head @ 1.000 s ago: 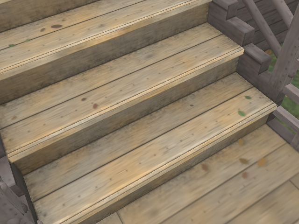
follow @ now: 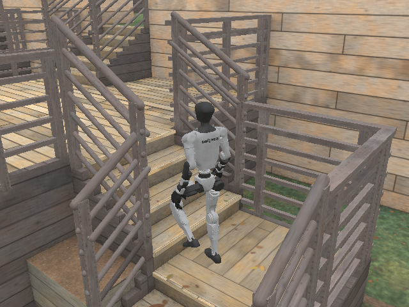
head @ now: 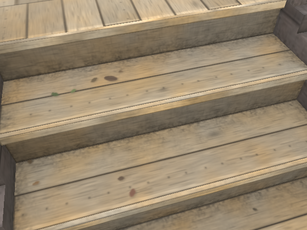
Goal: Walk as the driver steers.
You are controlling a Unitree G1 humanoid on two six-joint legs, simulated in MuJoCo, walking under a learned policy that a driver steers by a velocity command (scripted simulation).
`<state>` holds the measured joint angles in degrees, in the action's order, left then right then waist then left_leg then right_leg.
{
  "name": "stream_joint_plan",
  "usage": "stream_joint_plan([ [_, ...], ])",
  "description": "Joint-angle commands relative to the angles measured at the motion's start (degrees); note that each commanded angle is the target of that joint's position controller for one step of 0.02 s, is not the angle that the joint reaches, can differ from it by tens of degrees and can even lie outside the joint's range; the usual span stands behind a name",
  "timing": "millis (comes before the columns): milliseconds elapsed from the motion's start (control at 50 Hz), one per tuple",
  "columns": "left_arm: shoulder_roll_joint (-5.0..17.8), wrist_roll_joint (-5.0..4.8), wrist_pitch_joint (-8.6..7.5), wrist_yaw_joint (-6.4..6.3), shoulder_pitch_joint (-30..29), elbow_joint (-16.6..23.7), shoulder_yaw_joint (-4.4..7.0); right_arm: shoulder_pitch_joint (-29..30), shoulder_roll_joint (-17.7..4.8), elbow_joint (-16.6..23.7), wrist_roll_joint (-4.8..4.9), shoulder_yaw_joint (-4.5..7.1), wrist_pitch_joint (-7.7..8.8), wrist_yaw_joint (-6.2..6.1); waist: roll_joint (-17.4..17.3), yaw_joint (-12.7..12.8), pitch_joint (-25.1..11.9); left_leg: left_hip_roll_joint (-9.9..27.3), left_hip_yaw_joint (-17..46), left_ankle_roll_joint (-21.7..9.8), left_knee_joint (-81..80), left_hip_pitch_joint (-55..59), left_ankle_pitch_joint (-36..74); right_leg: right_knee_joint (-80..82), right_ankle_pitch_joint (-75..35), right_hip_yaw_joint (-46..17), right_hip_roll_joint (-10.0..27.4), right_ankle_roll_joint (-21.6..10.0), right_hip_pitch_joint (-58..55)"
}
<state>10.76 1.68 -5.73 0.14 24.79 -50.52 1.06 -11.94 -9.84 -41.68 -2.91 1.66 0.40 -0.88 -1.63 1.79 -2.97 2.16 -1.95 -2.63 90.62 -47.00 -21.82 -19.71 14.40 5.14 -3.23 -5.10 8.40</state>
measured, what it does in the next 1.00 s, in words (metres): climbs: left foot 0.17 m higher, then right foot 0.17 m higher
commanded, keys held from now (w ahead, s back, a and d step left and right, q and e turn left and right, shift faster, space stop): w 0.54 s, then w+e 0.28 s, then e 0.18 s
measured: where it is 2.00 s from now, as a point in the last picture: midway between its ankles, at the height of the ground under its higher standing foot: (186, 97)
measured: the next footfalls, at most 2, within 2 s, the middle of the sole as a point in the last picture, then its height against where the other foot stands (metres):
left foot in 0.26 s outside the picture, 0.17 m higher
right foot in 0.82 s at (171, 166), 0.17 m higher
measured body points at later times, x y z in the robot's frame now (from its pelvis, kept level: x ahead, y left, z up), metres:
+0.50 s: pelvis +0.26 +0.09 +0.12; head +0.26 +0.12 +0.57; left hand +0.43 +0.29 +0.01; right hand +0.24 -0.16 -0.01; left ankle +0.27 +0.16 -0.57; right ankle +0.27 -0.07 -0.35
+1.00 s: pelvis +0.54 +0.03 +0.27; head +0.56 +0.05 +0.72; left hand +0.70 +0.28 +0.14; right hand +0.68 -0.22 +0.20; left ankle +0.48 +0.17 -0.19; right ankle +0.60 +0.00 -0.41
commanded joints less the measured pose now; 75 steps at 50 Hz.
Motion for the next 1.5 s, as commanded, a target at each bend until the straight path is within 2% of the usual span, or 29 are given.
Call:
stream_joint_plan([
  [20,10.3,0.7,-0.77,-1.04,11.6,-1.3,2.84,13.6,-0.8,10.2,0.36,0.04,0.51,-2.76,4.4,2.6,8.1,0.3,7.8,-2.4,34.0,-40.7,-14.6,8.3,-4.1,-25.6,27.7,-15.8,-19.9],
  [140,4.0,-1.12,-0.26,-0.95,11.6,-8.2,-0.02,26.1,7.4,18.4,2.32,-6.08,1.23,-1.51,2.2,-0.5,11.1,3.5,-2.8,-4.8,22.0,-37.0,-14.6,17.2,1.0,-8.6,16.3,-3.5,-1.6],
  [180,6.1,-2.89,0.76,-1.96,3.5,-5.2,0.07,21.3,6.6,18.9,2.68,-6.27,0.54,-0.6,0.1,-2.0,8.6,3.8,-7.3,-4.6,-5.9,0.6,-3.0,27.3,-20.4,-2.3,12.9,-5.1,16.9],
  [240,18.6,-4.8,-0.87,-0.54,-1.3,-2.2,3.72,-7.8,-0.4,8.4,3.05,-1.86,0.67,-2.24,15.8,-13.2,-15.7,-5.1,-7.6,-5.3,-14.0,28.1,1.0,-3.0,-99.3,-0.6,17.1,-4.1,-2.4],
  [260,18.8,-5.74,-0.86,0.35,-3.7,-1.2,4.89,-10.8,-4.1,7.3,1.69,-0.4,1.54,-2.43,15.6,-15.2,-18.1,-6.9,-4.5,-5.5,-29.9,30.8,-0.5,-17.5,-97.1,-0.9,14.5,-1.6,-6.9],
  [280,13.9,-4.44,-1.5,0.82,-8.5,0.0,4.55,-16.8,-12.2,3.4,1.47,2.66,2.07,-2.82,6.6,-15.8,-18.1,0.2,17.3,-6.1,-39.7,41.5,-0.8,-39.9,-54.2,-5.7,8.4,0.1,8.2],
  [300,2.6,-3.91,-1.55,2.31,-2.7,3.9,2.62,-22.2,-21.5,-0.3,1.87,5.16,2.28,-3.13,-18.5,-11.8,-22.8,17.0,51.4,-8.8,-64.5,48.7,19.0,-61.9,-2.1,-15.8,-6.2,1.0,25.4],
  [320,-1.1,-1.56,-1.33,3.23,2.5,1.6,1.81,-16.8,-17.8,1.4,1.36,5.13,1.95,-3.17,-8.6,-7.9,-23.2,20.0,57.0,-7.8,-68.1,44.4,16.1,-80.9,-3.6,-24.8,-5.3,0.3,28.6],
  [360,-4.4,1.36,0.75,3.37,-2.2,4.5,1.18,-1.2,-4.6,-2.9,3.45,1.75,2.42,-0.82,2.9,2.6,-1.1,14.7,43.8,-5.6,-61.6,22.7,-11.8,-84.4,-12.6,-14.0,0.9,0.4,38.6],
  [420,-7.7,1.61,3.92,2.17,-8.2,9.0,-0.73,-1.7,3.6,-9.8,2.05,-0.53,4.71,0.04,-2.0,4.4,4.8,10.2,23.7,-3.6,-63.1,13.1,-10.9,-94.5,-11.7,-13.6,0.0,-1.7,46.9],
  [520,-3.4,-0.85,5.01,0.68,-16.5,15.4,-0.61,-6.5,-2.9,-12.2,4.43,1.13,6.86,0.71,-1.8,3.5,8.4,7.5,9.3,-1.7,-72.4,15.8,3.6,-85.4,-7.1,-11.8,0.5,-0.2,55.2],
  [620,-6.8,0.24,5.06,-2.13,-25.5,19.0,-1.15,-18.0,-7.1,-13.7,2.31,2.5,8.59,-0.66,-3.2,-1.3,8.5,11.7,10.4,-6.1,-76.4,42.3,4.8,-102.0,6.3,-10.5,1.2,-1.8,82.3],
  [680,-9.3,-0.55,3.81,-1.19,-40.3,26.6,-3.26,-22.9,-2.4,-16.1,1.6,1.09,5.76,-0.97,-1.4,-4.3,10.0,11.2,5.3,-5.2,-85.3,45.0,10.6,-86.3,13.1,-2.8,6.1,-2.0,80.4],
  [720,-9.1,0.72,4.61,1.55,-38.4,26.3,-4.42,-21.5,-6.5,-15.3,2.51,1.77,4.14,-3.11,-4.0,-4.4,2.7,11.0,-1.0,-7.3,-94.8,46.6,26.0,-69.3,10.7,5.5,8.8,-3.5,62.5],
  [760,-7.6,-1.15,5.31,2.96,-32.2,20.6,-3.58,-17.0,-6.5,-12.7,4.88,0.44,4.5,-3.53,1.5,-2.7,-5.7,9.3,-7.7,-6.6,-86.1,40.0,82.1,-55.7,3.6,13.6,0.2,-4.5,29.3],
  [800,-2.7,-0.5,7.17,1.66,-16.0,17.5,-0.89,-17.0,-17.0,-10.6,5.1,3.62,7.67,-2.96,-5.5,4.0,-14.7,14.0,-6.8,-4.9,-66.9,50.7,106.9,-46.3,7.1,11.0,-4.1,-5.6,19.5],
  [840,5.6,0.19,6.41,1.34,-7.5,14.3,2.11,-15.2,-14.1,-7.9,5.64,3.65,9.73,0.09,-10.1,7.7,-19.8,11.1,-4.3,-5.5,-40.8,40.7,87.5,-30.3,10.7,-5.9,-3.6,-9.7,1.9],
  [860,11.1,-1.3,6.18,0.29,-7.2,13.6,5.03,-10.3,-9.0,-3.9,3.94,2.36,10.02,1.99,8.7,10.2,-16.8,-2.8,-5.3,-1.4,-9.9,16.3,35.1,-13.5,12.1,-33.8,9.2,-18.8,-6.9],
  [880,14.8,-1.35,7.03,-1.25,-10.5,14.4,6.74,-7.9,-8.5,-1.1,1.23,2.9,9.84,3.44,7.1,7.6,-25.4,-6.5,5.7,0.6,17.3,11.1,15.1,-0.2,3.2,-60.0,18.6,-18.6,-6.6],
  [920,8.2,-0.22,5.3,-1.0,-14.9,10.4,5.64,2.4,-1.2,6.5,0.69,1.07,8.36,2.26,-7.7,1.3,-11.8,-3.1,8.4,0.3,25.7,0.8,19.5,-3.8,10.4,-47.6,14.1,-13.5,5.3],
  [980,0.3,1.25,2.47,-0.07,-9.0,3.6,3.36,1.4,4.9,9.0,-0.65,-2.1,7.11,-1.61,-0.8,-2.7,1.6,-3.2,7.3,-3.7,33.9,-13.6,12.3,-4.8,0.0,-29.8,7.0,-10.4,12.6],
  [1040,2.7,-0.8,0.34,0.8,-5.0,3.9,2.87,2.2,1.8,9.9,-0.58,-2.62,4.87,-3.84,-2.1,-4.7,2.9,-1.0,5.8,-1.7,26.5,-16.9,7.1,-7.1,-21.6,-20.2,5.6,-5.4,14.5],
  [1100,6.4,0.78,-0.73,0.75,2.4,2.8,3.12,11.8,4.6,14.8,0.15,-4.1,3.92,-4.4,1.5,-1.1,2.2,-3.0,0.8,0.0,39.1,-30.8,2.5,-6.7,-34.1,-24.5,8.5,-2.7,6.9],
  [1200,3.4,-0.7,4.68,-3.79,9.3,1.8,1.86,23.9,7.4,19.3,0.82,-5.52,2.46,-3.23,6.9,1.6,-0.5,-3.7,-3.2,0.3,21.7,-27.7,5.2,-1.1,-35.3,-20.6,5.7,-0.9,4.1],
  [1280,7.7,-0.33,4.66,-6.06,12.4,0.6,3.57,19.8,7.6,15.4,0.32,-4.56,-0.31,-2.46,1.0,1.2,-2.2,-1.4,-3.7,-0.4,11.6,-24.9,-1.8,4.0,-58.8,-16.1,13.4,-1.9,-16.3],
  [1380,6.5,-1.85,4.72,-5.55,6.1,2.5,2.74,9.8,4.4,7.4,3.31,-2.45,-2.72,-2.19,9.8,-4.1,-6.4,-7.8,-9.3,-5.4,-16.2,10.5,-10.9,-2.1,-101.3,-5.5,15.1,-1.7,-11.3],
  [1420,8.9,-2.54,5.32,-6.8,4.3,4.0,3.16,6.0,3.1,5.9,2.01,-1.92,-2.35,-2.4,8.2,-6.8,-8.2,-10.1,-2.5,-7.0,-34.9,19.4,-11.5,-17.6,-94.4,-4.5,15.3,0.3,-11.4],
  [1460,9.0,-1.02,7.62,-4.25,-4.3,9.9,4.06,1.8,-0.4,1.4,2.05,0.15,-2.2,-3.51,-15.7,-9.2,-6.6,5.4,39.2,-18.2,-57.2,30.3,-0.8,-53.8,-1.2,-2.4,-2.2,7.1,20.3],
  [1500,1.7,3.06,8.23,-3.15,-6.5,14.7,1.54,10.2,-0.5,3.3,0.65,0.01,-1.77,-4.19,0.2,-1.3,1.0,6.7,44.2,-18.3,-59.6,11.0,-8.9,-82.7,4.4,-13.5,-1.1,5.3,27.1],
])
